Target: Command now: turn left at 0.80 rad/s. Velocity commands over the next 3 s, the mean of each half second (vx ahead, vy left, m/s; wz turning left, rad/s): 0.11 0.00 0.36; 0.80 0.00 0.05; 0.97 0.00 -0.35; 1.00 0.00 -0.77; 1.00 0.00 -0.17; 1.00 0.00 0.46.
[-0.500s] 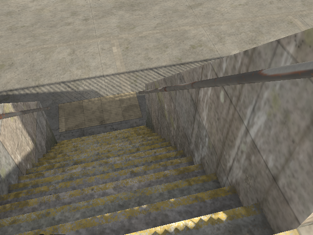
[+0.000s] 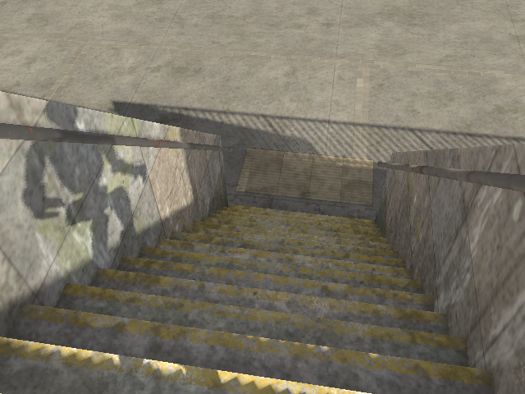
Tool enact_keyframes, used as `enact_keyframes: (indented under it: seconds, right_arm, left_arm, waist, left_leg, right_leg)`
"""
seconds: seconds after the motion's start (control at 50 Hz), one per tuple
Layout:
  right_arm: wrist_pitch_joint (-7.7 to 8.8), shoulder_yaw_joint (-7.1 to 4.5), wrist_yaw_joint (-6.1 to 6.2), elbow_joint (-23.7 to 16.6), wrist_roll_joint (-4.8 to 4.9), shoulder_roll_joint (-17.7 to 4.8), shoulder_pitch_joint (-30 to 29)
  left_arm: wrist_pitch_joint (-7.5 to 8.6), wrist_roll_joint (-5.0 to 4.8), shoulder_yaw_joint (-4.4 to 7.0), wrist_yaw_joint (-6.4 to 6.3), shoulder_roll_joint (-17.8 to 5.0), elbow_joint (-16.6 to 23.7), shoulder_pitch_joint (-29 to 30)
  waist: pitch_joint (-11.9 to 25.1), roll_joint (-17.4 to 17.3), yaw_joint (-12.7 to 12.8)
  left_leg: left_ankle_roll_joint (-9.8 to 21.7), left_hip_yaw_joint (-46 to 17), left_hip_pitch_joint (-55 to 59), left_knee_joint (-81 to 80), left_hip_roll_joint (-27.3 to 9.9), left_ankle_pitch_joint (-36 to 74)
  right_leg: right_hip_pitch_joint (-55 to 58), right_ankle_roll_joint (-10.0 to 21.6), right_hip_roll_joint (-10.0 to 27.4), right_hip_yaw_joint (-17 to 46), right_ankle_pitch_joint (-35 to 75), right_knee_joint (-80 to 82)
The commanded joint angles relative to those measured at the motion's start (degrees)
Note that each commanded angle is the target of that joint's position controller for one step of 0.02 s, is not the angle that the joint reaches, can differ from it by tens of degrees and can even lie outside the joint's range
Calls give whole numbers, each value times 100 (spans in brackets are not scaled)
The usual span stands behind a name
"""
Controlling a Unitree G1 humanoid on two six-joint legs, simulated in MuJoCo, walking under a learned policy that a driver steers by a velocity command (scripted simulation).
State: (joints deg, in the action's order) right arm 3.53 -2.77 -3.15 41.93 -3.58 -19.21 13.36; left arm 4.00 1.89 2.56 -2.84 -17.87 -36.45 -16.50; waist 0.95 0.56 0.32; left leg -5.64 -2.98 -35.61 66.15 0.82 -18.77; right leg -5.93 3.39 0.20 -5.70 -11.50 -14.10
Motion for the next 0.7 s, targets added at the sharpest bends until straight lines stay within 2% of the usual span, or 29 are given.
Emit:
enact_keyframes:
  seconds: [0.02, 0.06, 0.1, 0.16, 0.18, 0.2, 0.22, 0.24, 0.26, 0.28, 0.3, 0.32, 0.34, 0.36, 0.38, 0.4, 0.42, 0.46, 0.5, 0.56, 0.58, 0.6, 0.62, 0.64, 0.66, 0.68, 0.7]
  right_arm:
    - [49, 20, -244, -390, 205, -129, -208]
    - [-16, 91, -261, -521, 207, -23, -468]
    - [-132, 132, -207, -534, 140, -17, -442]
    - [-257, 100, -125, -451, 11, -189, -193]
    - [-628, -25, 94, -445, 477, -220, -539]
    - [-754, 13, 156, -493, 522, -102, -480]
    - [-806, 5, 202, -504, 489, -78, -406]
    - [-812, -4, 242, -469, 429, -63, -251]
    - [-767, -13, 280, -392, 319, -111, -18]
    - [-680, -112, 315, -299, 227, -474, 390]
    - [-614, -151, 325, -337, 299, -892, 522]
    - [-625, -170, 361, -330, 464, -842, 487]
    - [-681, -178, 369, -242, 418, -802, 441]
    - [-728, -99, 369, -175, 350, -546, 265]
    - [-748, -56, 350, -160, 313, -429, 16]
    - [-732, -43, 343, -203, 312, -381, -228]
    - [-688, -38, 333, -217, 306, -357, -300]
    - [-556, -81, 324, -207, 313, -410, -297]
    - [-457, -114, 308, -236, 340, -440, -375]
    - [-413, -160, 286, -299, 367, -511, -433]
    - [-416, -169, 278, -327, 389, -536, -466]
    - [-432, -169, 274, -382, 428, -540, -622]
    - [-451, -146, 289, -461, 432, -451, -851]
    - [-471, -64, 319, -558, 343, -147, -1101]
    - [-457, 148, 329, -818, 288, 577, -1553]
    - [-399, 125, 345, -1165, 282, 395, -1510]
    - [-349, 62, 384, -1144, 225, 125, -1445]
  left_arm:
    - [162, 52, 269, -173, -1033, 717, 733]
    - [82, 38, 355, -138, -1149, 430, 71]
    - [31, -1, 467, -33, -1243, 202, -341]
    - [25, 46, 548, 131, -1234, 166, -123]
    - [-359, -328, 241, 284, -409, -56, -8]
    - [-473, -378, 217, 323, -515, -40, -161]
    - [-516, -369, 235, 315, -655, -87, -152]
    - [-543, -358, 232, 300, -708, -89, -42]
    - [-546, -368, 230, 290, -735, -72, 67]
    - [-526, -298, 163, 284, -575, 41, 87]
    - [-585, -170, -26, 290, 93, 248, -178]
    - [-739, -113, -30, 159, -66, 96, -243]
    - [-785, -116, 18, 138, -354, 171, -25]
    - [-769, -55, 86, 168, -559, 180, 187]
    - [-757, -2, 155, 207, -732, 165, 309]
    - [-763, 26, 182, 251, -751, 123, 341]
    - [-744, 14, 166, 300, -651, 64, 210]
    - [-677, -22, 98, 379, -401, 4, 18]
    - [-630, -52, 24, 407, -213, 43, 96]
    - [-613, -82, -27, 395, -153, 91, 167]
    - [-603, -96, -36, 378, -148, 104, 142]
    - [-580, -95, -56, 356, -89, 51, -49]
    - [-546, -77, -64, 332, -47, -131, -502]
    - [-479, -43, -59, 306, -46, -441, -1300]
    - [-380, 59, -36, 270, -335, -512, -1835]
    - [-401, -13, 144, 248, -1052, -225, -1384]
    - [-409, -44, 185, 219, -1068, -45, -871]
  waist:
    - [229, 316, -15]
    - [166, 298, 225]
    - [133, 305, 311]
    - [190, 457, 117]
    - [292, 328, 243]
    - [417, 883, 304]
    - [354, 1261, 260]
    - [342, 1297, 108]
    - [387, 1115, -91]
    - [665, 511, -225]
    - [958, -965, -61]
    - [1315, -748, -366]
    - [946, -928, -371]
    - [438, -892, -328]
    - [-4, -1050, -231]
    - [-354, -1167, -150]
    - [-407, -1123, -64]
    - [-332, -953, 42]
    - [-362, -942, 73]
    - [-319, -940, 27]
    - [-300, -811, 46]
    - [-272, -566, 197]
    - [-237, -221, 452]
    - [-224, 348, 795]
    - [-489, 1669, 1053]
    - [-676, 1493, 733]
    - [-659, 801, 461]
  left_leg:
    - [-159, 263, -11, 238, -307, 289]
    - [-205, 207, -339, -762, -559, 301]
    - [-159, 235, -464, -1562, -646, 227]
    - [81, 350, 76, -2190, -596, -20]
    - [287, 756, 612, -2551, 101, -271]
    - [358, 914, 904, -2846, 299, 33]
    - [457, 912, 1281, -3194, 330, 229]
    - [542, 947, 1777, -3755, 362, 755]
    - [631, 781, 2549, -4522, 278, 1761]
    - [867, -117, 3791, -4573, -512, 3170]
    - [1498, -1629, 4735, -4066, -2151, 6248]
    - [2316, -1455, 4000, -4221, -2475, 5647]
    - [2352, -1530, 3711, -4856, -2157, 2809]
    - [2101, -1512, 3261, -5430, -1784, -251]
    - [1854, -1502, 2802, -5777, -1538, -1671]
    - [1710, -1301, 2312, -5904, -1346, -1783]
    - [1649, -1143, 2110, -5931, -1246, -1687]
    - [1627, -954, 1908, -5930, -1205, -1562]
    - [1581, -777, 1637, -5887, -1179, -1475]
    - [1601, -670, 1184, -5688, -1241, -1406]
    - [1606, -712, 1031, -5570, -1293, -1462]
    - [1550, -661, 788, -5333, -1253, -1578]
    - [1442, -536, 421, -4852, -1080, -1774]
    - [1282, -247, -143, -3674, -663, -1860]
    - [980, 348, -1168, -1183, 78, -1419]
    - [958, -451, -2147, -391, 425, -791]
    - [873, -870, -2402, 81, 185, -68]
  right_leg:
    - [225, 1123, 1257, 131, 3194, 185]
    - [945, 1316, 1504, 245, 3692, 124]
    - [1502, 1518, 1784, 445, 4308, 66]
    - [1394, 1568, 1925, 447, 4693, 46]
    - [1531, 713, 1355, -267, 5232, -1038]
    - [1278, 490, 1133, -415, 5232, -1276]
    - [979, 365, 1117, -411, 5066, -1459]
    - [618, 218, 1094, -460, 4785, -1715]
    - [52, -5, 1082, -514, 4185, -2067]
    - [-1074, -284, 930, -490, 2379, -2710]
    - [-2373, -486, 352, -341, -2599, -3813]
    - [-2004, -499, 321, 435, -2837, -4222]
    - [-2310, -507, 305, 481, -2624, -4579]
    - [-2528, -447, 403, 549, -2179, -4501]
    - [-2597, -452, 395, 494, -1737, -4357]
    - [-2500, -484, 347, 404, -1247, -4344]
    - [-2406, -490, 303, 383, -950, -4332]
    - [-2239, -476, 305, 367, -629, -4103]
    - [-1955, -455, 316, 342, -443, -3477]
    - [-1249, -369, 207, 163, -573, -2785]
    - [-992, -309, 182, 97, -588, -2617]
    - [-561, -239, 131, -41, -363, -2281]
    - [40, -193, -21, -227, -274, -1969]
    - [749, -149, -51, -38, -765, -1645]
    - [703, 92, 1214, 1927, -2587, -623]
    - [359, 539, 2152, 3968, -3573, 316]
    - [163, 729, 2370, 4342, -3883, 468]
